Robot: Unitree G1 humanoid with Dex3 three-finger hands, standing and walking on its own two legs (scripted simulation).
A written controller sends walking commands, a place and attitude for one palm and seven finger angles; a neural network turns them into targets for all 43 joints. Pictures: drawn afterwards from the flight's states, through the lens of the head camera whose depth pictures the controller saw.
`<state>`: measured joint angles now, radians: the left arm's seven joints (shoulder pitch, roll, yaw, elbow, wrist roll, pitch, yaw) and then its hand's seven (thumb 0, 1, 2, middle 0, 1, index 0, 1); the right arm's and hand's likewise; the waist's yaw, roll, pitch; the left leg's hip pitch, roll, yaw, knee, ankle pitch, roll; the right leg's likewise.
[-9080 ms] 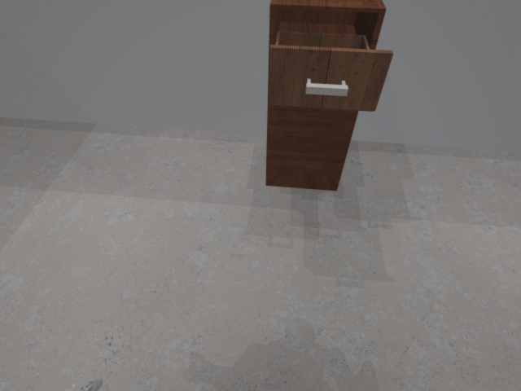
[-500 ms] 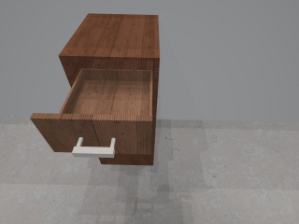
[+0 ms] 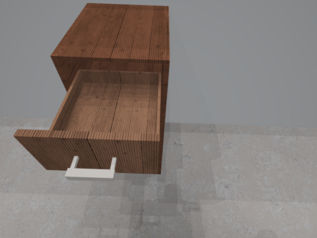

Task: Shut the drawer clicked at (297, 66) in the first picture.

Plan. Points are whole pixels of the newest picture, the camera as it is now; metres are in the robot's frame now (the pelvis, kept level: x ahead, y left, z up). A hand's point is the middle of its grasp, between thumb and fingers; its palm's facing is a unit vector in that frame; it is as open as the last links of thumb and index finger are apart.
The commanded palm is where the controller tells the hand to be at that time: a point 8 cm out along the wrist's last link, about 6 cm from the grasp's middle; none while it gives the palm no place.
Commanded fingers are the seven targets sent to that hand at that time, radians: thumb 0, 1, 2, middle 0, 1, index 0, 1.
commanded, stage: come to a stop and stand still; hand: left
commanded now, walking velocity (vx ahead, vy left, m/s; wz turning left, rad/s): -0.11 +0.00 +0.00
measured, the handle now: (93, 167) +0.28 +0.19 +0.01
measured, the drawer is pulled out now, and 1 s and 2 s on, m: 0.30 0.30 0.30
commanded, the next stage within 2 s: look again from close up in 1.26 s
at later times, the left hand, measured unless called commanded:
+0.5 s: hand out of the picture +0.00 +0.21 -0.16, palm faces -0.02 -0.96 -0.28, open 7.4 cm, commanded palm none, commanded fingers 0.00 0.90 0.90 -0.20 -0.30 -0.20 -0.30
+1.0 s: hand out of the picture -0.01 +0.17 -0.17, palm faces -0.01 -0.98 -0.22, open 7.3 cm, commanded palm none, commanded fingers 0.00 0.90 0.90 -0.20 -0.30 -0.20 -0.30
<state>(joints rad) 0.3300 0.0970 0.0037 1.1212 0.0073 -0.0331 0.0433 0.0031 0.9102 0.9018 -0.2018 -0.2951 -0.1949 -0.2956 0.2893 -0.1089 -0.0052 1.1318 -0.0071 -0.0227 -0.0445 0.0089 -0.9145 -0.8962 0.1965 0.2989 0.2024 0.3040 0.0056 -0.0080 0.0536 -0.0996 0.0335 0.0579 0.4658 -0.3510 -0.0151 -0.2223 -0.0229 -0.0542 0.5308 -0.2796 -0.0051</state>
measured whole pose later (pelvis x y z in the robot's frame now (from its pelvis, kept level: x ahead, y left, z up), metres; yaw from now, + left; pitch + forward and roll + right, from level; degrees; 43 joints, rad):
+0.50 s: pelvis -0.04 +0.01 +0.00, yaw -2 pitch -1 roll +1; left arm 0.26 0.19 -0.01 1.02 0.01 0.00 0.03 0.00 0.91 0.90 -0.20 -0.29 -0.19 -0.30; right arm 0.30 -0.19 0.01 1.00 -0.02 -0.01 0.00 0.01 -0.92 -0.90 0.20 0.30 0.20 0.30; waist 0.00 0.04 0.01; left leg -0.14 0.00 0.10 0.46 -0.30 0.02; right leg -0.28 -0.05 -0.01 0.52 -0.23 0.01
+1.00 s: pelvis -0.02 -0.01 +0.00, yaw -1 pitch -1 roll +1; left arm 0.26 0.15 -0.01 1.12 0.01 -0.01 0.03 0.01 0.93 0.90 -0.20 -0.30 -0.20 -0.30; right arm 0.31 -0.15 0.01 1.12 -0.01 -0.02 -0.02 0.00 -0.91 -0.90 0.20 0.30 0.20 0.30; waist 0.00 0.02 0.06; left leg -0.10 0.03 0.08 0.42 -0.30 -0.02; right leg -0.24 -0.02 -0.03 0.50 -0.25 -0.02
